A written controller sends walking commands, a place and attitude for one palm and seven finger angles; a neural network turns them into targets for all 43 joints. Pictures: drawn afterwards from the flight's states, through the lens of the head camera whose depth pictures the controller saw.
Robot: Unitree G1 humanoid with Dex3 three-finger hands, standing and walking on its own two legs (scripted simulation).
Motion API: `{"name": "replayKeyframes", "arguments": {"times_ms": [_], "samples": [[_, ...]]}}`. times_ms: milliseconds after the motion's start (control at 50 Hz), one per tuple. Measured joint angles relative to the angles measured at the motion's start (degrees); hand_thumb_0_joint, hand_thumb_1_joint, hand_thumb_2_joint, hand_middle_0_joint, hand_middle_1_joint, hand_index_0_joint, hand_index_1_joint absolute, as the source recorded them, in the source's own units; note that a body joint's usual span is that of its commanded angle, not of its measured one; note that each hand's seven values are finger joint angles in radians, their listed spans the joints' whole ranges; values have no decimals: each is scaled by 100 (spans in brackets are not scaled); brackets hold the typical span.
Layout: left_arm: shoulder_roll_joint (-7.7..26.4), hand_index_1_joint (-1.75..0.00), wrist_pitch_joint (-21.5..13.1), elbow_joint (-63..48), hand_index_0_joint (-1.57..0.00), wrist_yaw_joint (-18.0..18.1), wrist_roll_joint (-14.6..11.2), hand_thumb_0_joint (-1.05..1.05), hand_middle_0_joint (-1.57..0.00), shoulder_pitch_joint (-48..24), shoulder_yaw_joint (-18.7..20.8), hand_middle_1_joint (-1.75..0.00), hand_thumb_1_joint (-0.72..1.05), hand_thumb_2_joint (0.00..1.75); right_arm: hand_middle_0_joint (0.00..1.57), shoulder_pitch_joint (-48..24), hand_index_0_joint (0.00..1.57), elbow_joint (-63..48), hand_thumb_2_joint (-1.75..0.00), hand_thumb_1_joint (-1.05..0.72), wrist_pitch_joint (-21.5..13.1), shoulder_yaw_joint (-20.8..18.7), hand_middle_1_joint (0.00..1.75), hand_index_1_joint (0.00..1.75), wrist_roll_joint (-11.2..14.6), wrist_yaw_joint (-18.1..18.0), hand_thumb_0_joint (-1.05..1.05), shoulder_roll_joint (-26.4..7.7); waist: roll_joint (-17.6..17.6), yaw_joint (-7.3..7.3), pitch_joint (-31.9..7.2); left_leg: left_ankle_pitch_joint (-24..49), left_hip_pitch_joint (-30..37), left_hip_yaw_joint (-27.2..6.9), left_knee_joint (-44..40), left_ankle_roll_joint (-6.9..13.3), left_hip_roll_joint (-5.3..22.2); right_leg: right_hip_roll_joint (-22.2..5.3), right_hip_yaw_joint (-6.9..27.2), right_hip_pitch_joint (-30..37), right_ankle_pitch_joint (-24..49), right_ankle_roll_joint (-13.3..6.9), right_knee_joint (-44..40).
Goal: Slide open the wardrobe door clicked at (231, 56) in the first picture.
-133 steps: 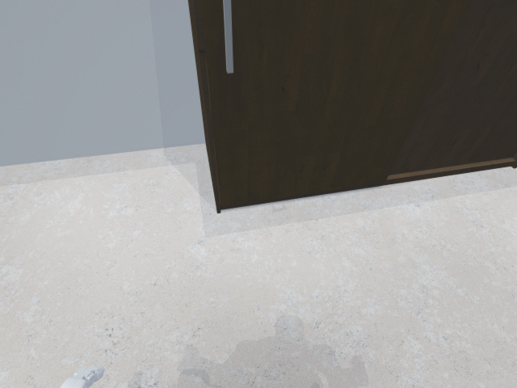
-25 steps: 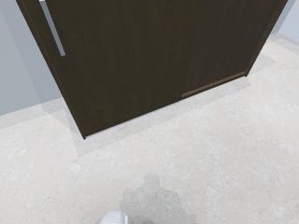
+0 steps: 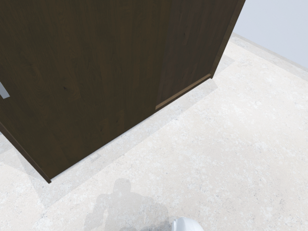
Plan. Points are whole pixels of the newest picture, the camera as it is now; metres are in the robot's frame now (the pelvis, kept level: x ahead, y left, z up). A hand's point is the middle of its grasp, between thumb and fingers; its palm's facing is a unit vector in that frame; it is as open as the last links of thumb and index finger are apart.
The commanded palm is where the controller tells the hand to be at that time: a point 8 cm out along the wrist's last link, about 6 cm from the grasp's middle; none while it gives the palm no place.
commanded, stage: walk to a spot facing it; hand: left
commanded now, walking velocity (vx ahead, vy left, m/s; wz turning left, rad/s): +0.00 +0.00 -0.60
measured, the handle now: out of the picture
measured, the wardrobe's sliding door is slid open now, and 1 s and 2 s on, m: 0.00 0.00 0.00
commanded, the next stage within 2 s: turn to face it in 0.04 s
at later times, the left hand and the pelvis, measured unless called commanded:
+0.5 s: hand (115, 213) +0.20 +0.12 -0.16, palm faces -0.01 -0.99 -0.16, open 7.3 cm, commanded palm none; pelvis +0.07 -0.03 -0.01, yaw +0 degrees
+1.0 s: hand out of the picture +0.03 +0.24 -0.18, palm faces +0.34 -0.91 -0.26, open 7.4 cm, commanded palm none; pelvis +0.04 +0.01 +0.00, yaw +17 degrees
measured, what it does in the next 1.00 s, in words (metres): steps on the spot, turning left: right foot, then left foot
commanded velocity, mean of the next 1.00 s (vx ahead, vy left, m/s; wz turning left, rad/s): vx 0.00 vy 0.00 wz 0.47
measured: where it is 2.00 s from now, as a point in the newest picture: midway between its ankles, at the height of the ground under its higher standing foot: outside the picture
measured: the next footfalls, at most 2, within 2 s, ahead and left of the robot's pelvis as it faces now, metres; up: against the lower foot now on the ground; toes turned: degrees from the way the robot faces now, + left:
right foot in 0.26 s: +0.16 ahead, -0.14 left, +0.00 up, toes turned -14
left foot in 0.66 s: +0.09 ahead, +0.10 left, +0.00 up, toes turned +16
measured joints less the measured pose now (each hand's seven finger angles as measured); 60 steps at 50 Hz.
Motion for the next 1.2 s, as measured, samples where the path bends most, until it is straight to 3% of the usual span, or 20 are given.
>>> {"name": "replayKeyframes", "arguments": {"times_ms": [120,200,240,260,300,360,420,560,660,680,700,740,800,860,1020,1200], "samples": [[-128,-30,149,-148,-19,-24,-3,0,-20,-404,-51,-30,91,90,20,350,20,217,-89,-92,180,-15,30,29,-39,25,0,-18,81,-154,165,-320,346,384,50,-71,18,-105,-212,104,141,63,-1219],[-252,-30,131,-194,-19,1,-6,0,-20,-605,-154,-30,91,90,20,461,20,268,-89,-91,260,-33,30,29,-68,73,1,4,204,-339,300,-690,453,622,418,-202,142,-45,-352,579,-118,-58,-2334],[-306,-30,25,-213,-19,41,8,0,-20,-668,-227,-30,91,90,20,573,20,324,-89,-91,282,-20,30,29,-48,93,1,31,280,-427,299,-948,410,631,800,-300,256,38,-405,1013,161,-148,-3041],[-318,-30,-74,-214,-20,72,27,0,-20,-693,-266,-30,91,90,20,637,20,371,-89,-91,301,-7,30,29,-18,109,1,62,288,-444,264,-1070,261,555,1195,-338,325,47,-439,1168,403,-343,-3273],[-415,-30,-256,-142,-20,142,-18,0,-20,-794,-359,-30,91,89,20,581,20,479,-89,-90,411,25,30,29,47,112,1,81,431,-479,315,-1488,-202,-140,2247,-384,332,113,-545,1195,147,-568,-3059],[-561,-30,-294,-61,-20,210,-61,0,-20,-835,-473,-30,91,89,20,486,20,539,-89,-91,569,37,30,29,73,110,1,157,525,-495,232,-1639,-782,-933,3306,-413,176,126,-727,1457,-24,-603,-3206],[-665,-30,-218,-36,-20,273,-69,0,-20,-806,-491,-30,91,89,20,349,20,488,-89,-91,668,26,30,29,52,141,1,241,481,-460,75,-1375,-1222,-1190,3751,-446,124,61,-891,1659,84,-561,-3499],[-625,-30,-120,-109,-20,307,-35,-1,-21,-654,-378,-30,91,89,20,-14,20,168,-89,-91,721,-73,30,29,-21,220,1,179,300,-284,-48,-1116,-1422,-1069,3011,-493,106,-226,-1306,1748,217,-448,-3723],[-330,-30,-20,-160,-20,308,-34,-1,-21,-450,-246,-30,91,89,20,-132,20,-103,-89,-92,654,-153,30,29,-28,271,1,-65,164,-165,-14,-628,-980,-894,1582,-410,43,-538,-1607,1475,54,-259,-3237],[-248,-30,31,-153,-20,300,-61,-1,-21,-401,-205,-30,91,89,20,-154,20,-149,-89,-92,617,-172,30,29,-42,271,1,-93,104,-169,-2,-442,-1044,-904,1548,-245,-30,-611,-1543,1315,-276,-152,-2935],[-168,-30,103,-132,-20,296,-69,-1,-21,-355,-163,-30,91,89,20,-178,20,-193,-89,-92,587,-178,30,29,-63,266,1,-109,58,-169,21,-433,-1127,-920,1627,-101,-92,-578,-1279,1105,-778,-51,-2507],[-34,-30,228,-54,-20,267,-51,0,-20,-276,-85,-30,91,89,20,-192,20,-241,-89,-91,539,-165,30,29,-83,244,1,-127,28,-167,52,-410,-1140,-963,1512,67,-180,-406,-717,686,-1109,29,-1537],[75,-30,260,30,-20,203,-33,0,-20,-200,-8,-30,91,89,20,-153,20,-240,-89,-91,507,-127,30,29,-63,178,1,-148,82,-154,46,-60,-1017,-1112,924,102,-317,-233,-214,307,-689,146,-571],[140,-30,199,32,-20,183,-47,0,-20,-113,7,-30,91,89,20,-142,20,-222,-89,-91,481,-88,30,29,-25,153,1,-156,128,-106,39,291,-857,-1251,357,149,-455,-183,65,245,-316,268,-299],[160,-30,214,38,-20,246,-104,0,-20,-149,-35,-30,91,90,20,-229,20,-273,-89,-90,483,-85,30,30,-7,181,1,-119,182,-144,-6,672,-755,-1654,-98,173,-741,-135,338,730,-554,437,-948],[-161,-30,125,-308,-20,242,-164,0,-20,-542,-199,-30,91,89,20,-406,20,-350,-89,-90,648,-190,30,30,-53,246,1,-281,457,-292,29,876,-1109,-2276,101,-60,-951,184,363,1488,-917,235,-2677]]}}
